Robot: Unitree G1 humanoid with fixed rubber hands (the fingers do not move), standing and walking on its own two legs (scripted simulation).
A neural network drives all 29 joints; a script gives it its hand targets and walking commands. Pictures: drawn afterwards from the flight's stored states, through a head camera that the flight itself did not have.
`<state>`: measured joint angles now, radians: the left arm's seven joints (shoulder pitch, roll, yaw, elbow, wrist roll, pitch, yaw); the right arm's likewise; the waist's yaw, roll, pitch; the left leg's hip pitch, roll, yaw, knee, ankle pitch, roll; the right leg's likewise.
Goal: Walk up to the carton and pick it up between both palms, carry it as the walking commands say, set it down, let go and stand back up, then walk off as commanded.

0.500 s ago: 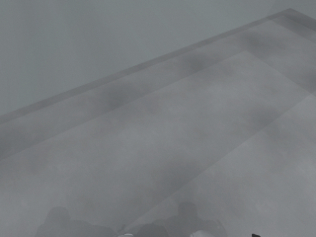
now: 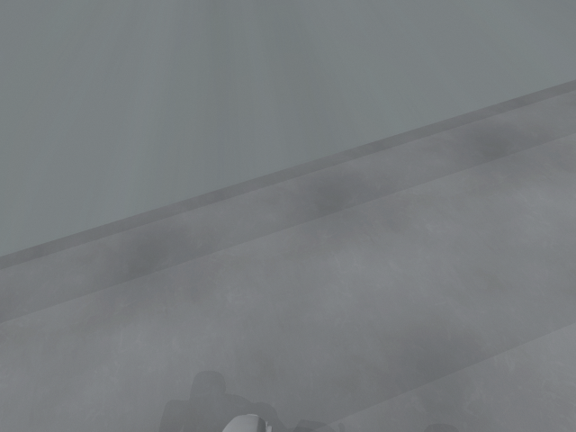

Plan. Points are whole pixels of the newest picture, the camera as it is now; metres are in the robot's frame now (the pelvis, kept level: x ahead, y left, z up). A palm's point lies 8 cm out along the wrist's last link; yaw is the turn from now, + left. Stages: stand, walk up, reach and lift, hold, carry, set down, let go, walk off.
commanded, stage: walk off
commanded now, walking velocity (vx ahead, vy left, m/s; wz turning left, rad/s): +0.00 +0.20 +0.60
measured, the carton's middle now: out of the picture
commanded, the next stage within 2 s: stand in 0.04 s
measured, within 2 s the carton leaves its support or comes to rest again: neither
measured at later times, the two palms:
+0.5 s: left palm out of the picture +0.01 +0.38 -0.14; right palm out of the picture +0.10 -0.09 -0.13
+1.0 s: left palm out of the picture -0.05 +0.33 -0.15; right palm out of the picture -0.04 -0.10 -0.15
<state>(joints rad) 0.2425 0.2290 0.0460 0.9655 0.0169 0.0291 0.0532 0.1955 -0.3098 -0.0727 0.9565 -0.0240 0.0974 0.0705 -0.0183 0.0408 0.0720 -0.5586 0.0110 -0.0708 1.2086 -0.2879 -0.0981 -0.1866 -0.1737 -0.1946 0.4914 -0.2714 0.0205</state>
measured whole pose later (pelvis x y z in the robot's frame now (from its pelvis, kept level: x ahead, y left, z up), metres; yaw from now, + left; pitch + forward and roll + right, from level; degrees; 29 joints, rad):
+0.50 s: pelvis -0.01 +0.13 -0.01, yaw +7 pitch -1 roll +0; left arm 0.19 0.24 0.04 0.98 0.01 0.07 0.01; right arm 0.15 -0.18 0.02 0.99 -0.02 0.01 -0.02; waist 0.01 -0.04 0.04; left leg -0.23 0.00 0.09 0.47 -0.21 0.04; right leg -0.34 -0.07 -0.08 0.83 -0.43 0.03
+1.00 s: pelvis -0.02 +0.12 +0.00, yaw +8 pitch -2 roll +0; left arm 0.29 0.13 -0.02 1.13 0.00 0.00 0.02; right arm 0.32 -0.16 0.02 1.22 -0.01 0.00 -0.03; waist -0.02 0.00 0.01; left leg -0.19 0.00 0.06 0.37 -0.15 0.02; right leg -0.13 -0.01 -0.10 0.39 -0.23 -0.03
